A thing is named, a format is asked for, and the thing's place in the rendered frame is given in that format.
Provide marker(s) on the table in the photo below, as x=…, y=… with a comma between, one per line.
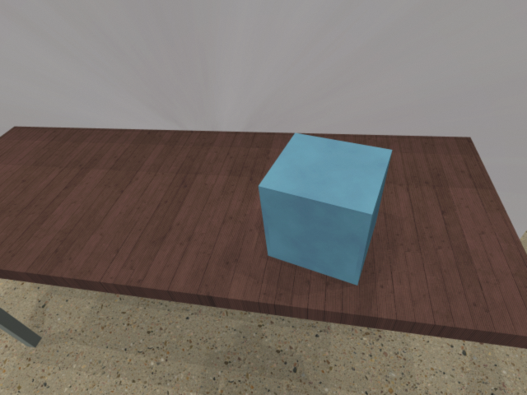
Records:
x=176, y=215

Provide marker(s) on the carton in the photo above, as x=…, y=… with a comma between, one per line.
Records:
x=320, y=201

